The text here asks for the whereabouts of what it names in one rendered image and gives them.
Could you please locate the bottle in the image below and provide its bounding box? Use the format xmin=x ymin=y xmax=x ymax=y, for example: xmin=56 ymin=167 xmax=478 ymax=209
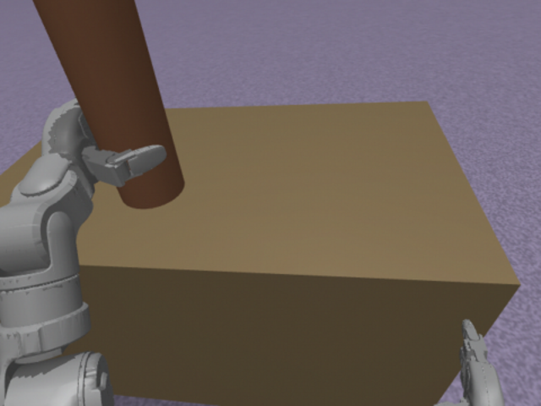
xmin=33 ymin=0 xmax=185 ymax=209

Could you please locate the left robot hand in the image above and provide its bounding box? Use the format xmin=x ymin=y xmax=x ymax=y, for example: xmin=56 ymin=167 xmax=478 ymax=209
xmin=41 ymin=96 xmax=167 ymax=187

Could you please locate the left robot arm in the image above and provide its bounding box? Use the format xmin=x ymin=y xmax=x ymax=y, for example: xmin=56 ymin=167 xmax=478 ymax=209
xmin=0 ymin=153 xmax=114 ymax=406

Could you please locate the right robot hand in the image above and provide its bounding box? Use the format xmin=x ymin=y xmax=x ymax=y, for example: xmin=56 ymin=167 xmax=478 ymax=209
xmin=434 ymin=319 xmax=505 ymax=406

